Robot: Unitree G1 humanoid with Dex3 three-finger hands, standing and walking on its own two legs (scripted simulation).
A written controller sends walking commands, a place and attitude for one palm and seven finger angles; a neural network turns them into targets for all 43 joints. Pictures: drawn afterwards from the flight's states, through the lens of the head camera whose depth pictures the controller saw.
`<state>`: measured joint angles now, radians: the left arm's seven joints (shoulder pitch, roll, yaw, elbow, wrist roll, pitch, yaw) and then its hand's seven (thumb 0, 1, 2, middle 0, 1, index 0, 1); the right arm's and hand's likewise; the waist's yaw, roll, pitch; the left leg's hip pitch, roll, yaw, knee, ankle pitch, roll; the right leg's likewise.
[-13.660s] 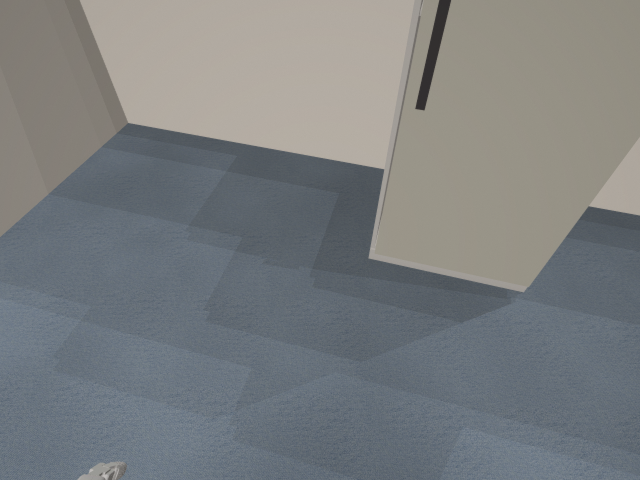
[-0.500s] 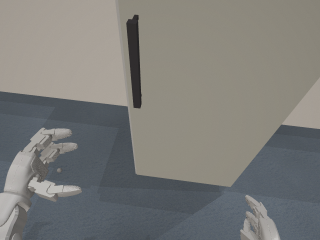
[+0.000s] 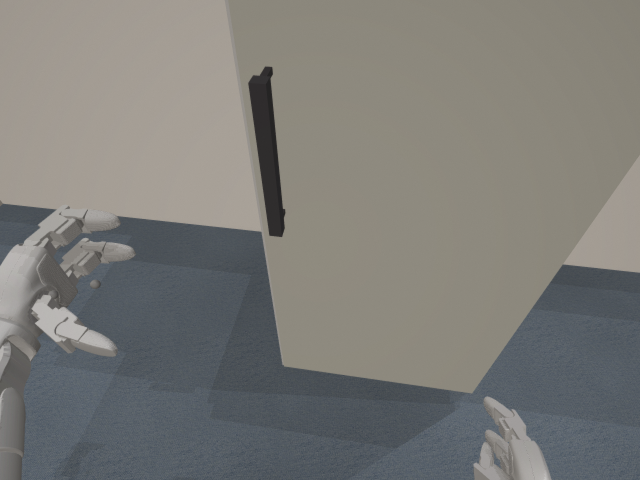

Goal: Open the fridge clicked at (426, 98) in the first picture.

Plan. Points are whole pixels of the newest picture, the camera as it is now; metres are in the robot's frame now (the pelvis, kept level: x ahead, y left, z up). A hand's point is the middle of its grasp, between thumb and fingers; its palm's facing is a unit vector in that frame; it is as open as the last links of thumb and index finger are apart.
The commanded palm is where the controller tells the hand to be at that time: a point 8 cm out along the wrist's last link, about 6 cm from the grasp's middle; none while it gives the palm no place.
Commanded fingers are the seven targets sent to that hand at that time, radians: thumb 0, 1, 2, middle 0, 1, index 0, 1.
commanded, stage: raise the hand to about handle height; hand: left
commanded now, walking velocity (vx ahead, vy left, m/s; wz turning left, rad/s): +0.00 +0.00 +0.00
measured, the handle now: (272, 161) +0.54 +0.14 +0.12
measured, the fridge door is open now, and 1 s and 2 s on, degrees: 0 0 0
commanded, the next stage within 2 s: move the hooked fingers beside the handle in 0.50 s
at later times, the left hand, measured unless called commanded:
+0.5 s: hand (110, 282) +0.27 +0.26 +0.15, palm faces +0.01 -1.00 -0.05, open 14.0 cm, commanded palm +0.24 +0.31 +0.15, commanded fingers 0.00 -0.50 0.30 -0.30 -1.20 -0.30 -1.20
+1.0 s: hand (140, 246) +0.33 +0.25 +0.14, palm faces -0.04 -1.00 +0.00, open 14.0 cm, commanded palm +0.31 +0.30 +0.14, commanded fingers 0.00 -0.50 0.30 -0.30 -1.20 -0.30 -1.20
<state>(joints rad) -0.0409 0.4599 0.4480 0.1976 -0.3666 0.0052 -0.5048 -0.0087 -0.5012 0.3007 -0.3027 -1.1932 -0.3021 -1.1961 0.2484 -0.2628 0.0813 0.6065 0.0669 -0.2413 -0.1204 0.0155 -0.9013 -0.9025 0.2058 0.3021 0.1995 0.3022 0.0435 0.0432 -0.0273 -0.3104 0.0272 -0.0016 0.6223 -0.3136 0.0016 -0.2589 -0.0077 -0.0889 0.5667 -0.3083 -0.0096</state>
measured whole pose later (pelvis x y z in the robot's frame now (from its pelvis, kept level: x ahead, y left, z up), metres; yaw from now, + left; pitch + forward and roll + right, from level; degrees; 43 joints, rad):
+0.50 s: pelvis +0.00 -0.01 +0.00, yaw -1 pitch -1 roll -1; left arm -0.05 0.44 0.46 0.23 -0.36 0.01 -0.51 -0.01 -0.50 0.30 -0.30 -1.20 -0.30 -1.20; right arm 0.25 -0.27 0.06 0.61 0.07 -0.24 -0.12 0.02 -0.90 -0.90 0.20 0.30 0.20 0.30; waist 0.04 0.04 -0.02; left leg -0.28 0.04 0.01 0.58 -0.29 -0.01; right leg -0.24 0.00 -0.08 0.55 -0.30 -0.02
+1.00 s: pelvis -0.01 +0.00 +0.00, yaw -1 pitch +1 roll -1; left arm -0.30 0.46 0.41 0.48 -0.31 -0.02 -0.49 -0.01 -0.51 0.30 -0.30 -1.20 -0.30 -1.20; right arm 0.26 -0.27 0.07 0.62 0.07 -0.22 -0.13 0.02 -0.90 -0.90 0.20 0.30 0.20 0.30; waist 0.01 0.03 -0.02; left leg -0.32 0.03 0.02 0.59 -0.28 0.00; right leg -0.29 -0.01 -0.07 0.56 -0.28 -0.01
